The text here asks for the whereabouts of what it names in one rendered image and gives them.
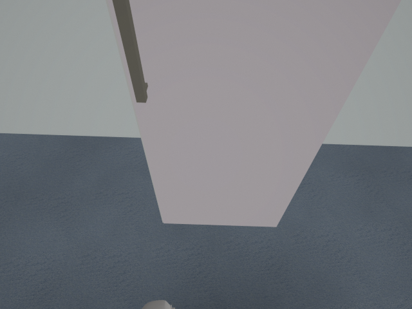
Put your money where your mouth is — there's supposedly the fridge door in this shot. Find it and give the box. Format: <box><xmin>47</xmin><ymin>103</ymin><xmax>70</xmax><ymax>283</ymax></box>
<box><xmin>108</xmin><ymin>0</ymin><xmax>401</xmax><ymax>227</ymax></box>

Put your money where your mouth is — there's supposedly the handle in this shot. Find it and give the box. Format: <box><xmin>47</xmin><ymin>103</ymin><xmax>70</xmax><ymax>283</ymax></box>
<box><xmin>113</xmin><ymin>0</ymin><xmax>148</xmax><ymax>103</ymax></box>

